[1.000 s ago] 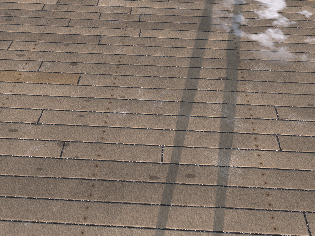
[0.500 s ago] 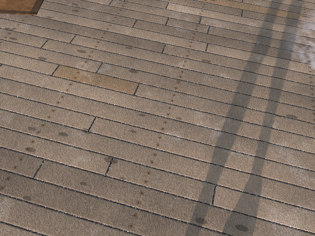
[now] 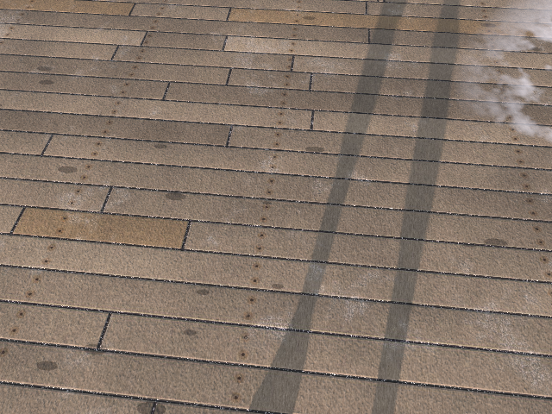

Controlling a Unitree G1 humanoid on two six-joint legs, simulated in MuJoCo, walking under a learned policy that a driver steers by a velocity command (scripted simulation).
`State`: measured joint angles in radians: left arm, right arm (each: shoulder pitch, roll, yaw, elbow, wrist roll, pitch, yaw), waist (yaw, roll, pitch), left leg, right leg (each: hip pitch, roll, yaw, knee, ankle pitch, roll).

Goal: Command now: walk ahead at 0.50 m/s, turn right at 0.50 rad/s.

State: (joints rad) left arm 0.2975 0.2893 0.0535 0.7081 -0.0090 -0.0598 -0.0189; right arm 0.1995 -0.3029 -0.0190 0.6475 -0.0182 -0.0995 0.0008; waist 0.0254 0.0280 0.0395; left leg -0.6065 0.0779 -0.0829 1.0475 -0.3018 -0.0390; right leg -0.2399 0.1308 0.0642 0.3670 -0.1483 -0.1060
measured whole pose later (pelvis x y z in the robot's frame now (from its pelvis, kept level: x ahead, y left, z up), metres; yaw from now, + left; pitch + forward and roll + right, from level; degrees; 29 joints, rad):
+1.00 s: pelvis +0.51 -0.10 +0.00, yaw -17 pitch +0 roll -2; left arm 0.30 0.26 0.07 0.77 0.02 -0.09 -0.02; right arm 0.23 -0.32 -0.07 0.81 0.03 -0.04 0.00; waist 0.03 0.05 0.03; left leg -0.64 0.11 -0.07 1.07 -0.19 -0.02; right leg -0.12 0.03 -0.14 0.30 -0.19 -0.05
